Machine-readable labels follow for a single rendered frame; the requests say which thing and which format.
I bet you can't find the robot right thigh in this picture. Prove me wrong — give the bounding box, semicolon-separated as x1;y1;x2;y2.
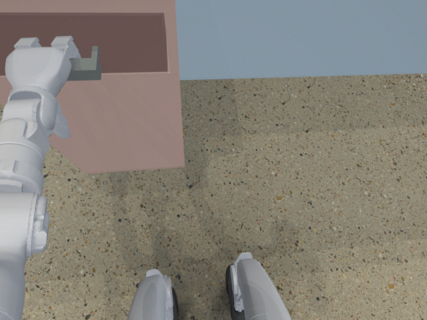
230;259;292;320

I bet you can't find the handle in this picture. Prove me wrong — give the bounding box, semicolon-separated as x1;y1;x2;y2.
67;46;102;81

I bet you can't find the left robot forearm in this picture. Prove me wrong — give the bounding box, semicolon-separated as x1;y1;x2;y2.
0;86;58;196

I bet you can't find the cabinet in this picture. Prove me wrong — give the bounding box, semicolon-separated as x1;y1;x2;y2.
0;0;185;174

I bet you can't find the robot left upper arm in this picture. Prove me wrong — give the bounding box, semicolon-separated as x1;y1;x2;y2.
0;192;49;320

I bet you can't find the right robot foot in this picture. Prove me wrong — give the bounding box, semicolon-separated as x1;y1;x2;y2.
226;264;246;320

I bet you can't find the left robot hand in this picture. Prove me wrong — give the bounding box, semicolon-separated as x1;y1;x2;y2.
5;36;81;139

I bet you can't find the drawer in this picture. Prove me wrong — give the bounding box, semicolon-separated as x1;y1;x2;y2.
0;13;168;75

